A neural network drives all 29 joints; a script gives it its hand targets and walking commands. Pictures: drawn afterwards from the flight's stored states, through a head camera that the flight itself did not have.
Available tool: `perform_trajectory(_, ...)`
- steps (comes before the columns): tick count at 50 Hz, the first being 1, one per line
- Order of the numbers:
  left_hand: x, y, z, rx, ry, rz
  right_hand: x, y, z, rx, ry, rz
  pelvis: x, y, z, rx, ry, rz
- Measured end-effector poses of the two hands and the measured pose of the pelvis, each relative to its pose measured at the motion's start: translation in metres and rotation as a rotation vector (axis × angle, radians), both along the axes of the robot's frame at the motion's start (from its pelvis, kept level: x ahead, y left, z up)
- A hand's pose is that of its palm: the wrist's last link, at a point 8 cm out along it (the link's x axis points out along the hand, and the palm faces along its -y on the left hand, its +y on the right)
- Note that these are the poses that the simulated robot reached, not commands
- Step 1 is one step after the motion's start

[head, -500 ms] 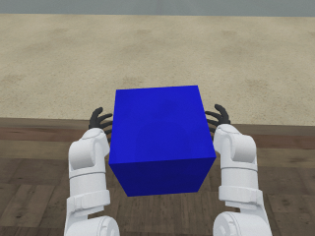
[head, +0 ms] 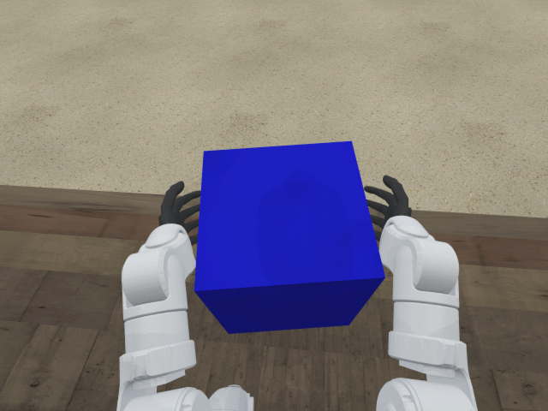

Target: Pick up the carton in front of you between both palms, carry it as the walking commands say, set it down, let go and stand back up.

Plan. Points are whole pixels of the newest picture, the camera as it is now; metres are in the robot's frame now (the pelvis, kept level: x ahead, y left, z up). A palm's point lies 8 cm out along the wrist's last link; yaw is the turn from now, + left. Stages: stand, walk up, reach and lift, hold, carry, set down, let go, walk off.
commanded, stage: carry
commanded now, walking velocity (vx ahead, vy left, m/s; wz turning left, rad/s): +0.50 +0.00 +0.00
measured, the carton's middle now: (283, 247) +0.34 +0.01 +0.02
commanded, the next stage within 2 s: none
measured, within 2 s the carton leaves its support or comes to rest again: neither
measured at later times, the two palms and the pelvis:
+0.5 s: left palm (175, 179) +0.61 +0.28 -0.11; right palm (303, 182) +0.59 -0.03 -0.09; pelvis +0.28 +0.13 -0.18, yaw +1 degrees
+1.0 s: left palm (182, 142) +0.88 +0.34 -0.22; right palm (280, 135) +0.91 +0.02 -0.22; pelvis +0.58 +0.16 -0.32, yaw +1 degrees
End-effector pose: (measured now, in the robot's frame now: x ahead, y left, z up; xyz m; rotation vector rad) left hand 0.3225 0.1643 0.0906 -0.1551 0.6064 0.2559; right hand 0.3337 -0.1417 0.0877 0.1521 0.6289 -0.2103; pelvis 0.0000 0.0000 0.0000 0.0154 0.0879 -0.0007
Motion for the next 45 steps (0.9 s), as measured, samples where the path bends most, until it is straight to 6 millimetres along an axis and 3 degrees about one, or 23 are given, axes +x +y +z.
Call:
perform_trajectory(6, 0.056, 0.010, 0.003, 0.009, -0.043, -0.011, 0.052, 0.007, 0.004, -0.034, -0.047, -0.018, 0.054, 0.014, -0.009, -0.010, 0.000, -0.002)
perform_trajectory(11, 0.106, 0.034, -0.012, 0.027, -0.048, -0.012, 0.105, 0.030, -0.014, -0.050, -0.058, -0.017, 0.108, 0.037, -0.032, -0.032, -0.013, -0.016)
perform_trajectory(16, 0.168, 0.071, -0.056, 0.025, -0.037, -0.011, 0.166, 0.067, -0.060, -0.044, -0.046, -0.020, 0.175, 0.072, -0.078, -0.064, -0.052, -0.017)
perform_trajectory(19, 0.221, 0.086, -0.098, 0.012, -0.061, -0.049, 0.204, 0.083, -0.096, -0.050, -0.070, -0.055, 0.222, 0.098, -0.126, -0.089, -0.092, -0.007)
perform_trajectory(22, 0.269, 0.099, -0.147, 0.012, -0.063, -0.057, 0.234, 0.094, -0.138, -0.077, -0.075, -0.074, 0.250, 0.115, -0.169, -0.060, -0.079, 0.016)
perform_trajectory(25, 0.292, 0.112, -0.196, -0.017, 0.025, -0.031, 0.254, 0.108, -0.182, -0.044, 0.005, -0.062, 0.276, 0.128, -0.184, -0.044, -0.072, 0.012)
perform_trajectory(28, 0.312, 0.125, -0.227, -0.044, 0.076, -0.018, 0.279, 0.123, -0.213, -0.013, 0.053, -0.064, 0.302, 0.140, -0.190, -0.044, -0.056, 0.003)
perform_trajectory(32, 0.347, 0.139, -0.247, -0.034, 0.076, -0.022, 0.319, 0.138, -0.236, -0.003, 0.054, -0.057, 0.339, 0.151, -0.196, -0.048, -0.031, 0.003)
perform_trajectory(38, 0.409, 0.150, -0.258, 0.010, 0.039, -0.026, 0.385, 0.148, -0.253, -0.006, 0.020, -0.034, 0.410, 0.162, -0.210, -0.039, -0.030, 0.023)
perform_trajectory(42, 0.461, 0.150, -0.268, 0.035, -0.010, -0.023, 0.437, 0.146, -0.260, -0.023, -0.029, -0.037, 0.466, 0.162, -0.232, -0.012, -0.049, 0.038)
perform_trajectory(45, 0.505, 0.150, -0.278, 0.054, -0.064, -0.012, 0.485, 0.143, -0.270, -0.040, -0.084, -0.030, 0.513, 0.161, -0.262, 0.008, -0.078, 0.032)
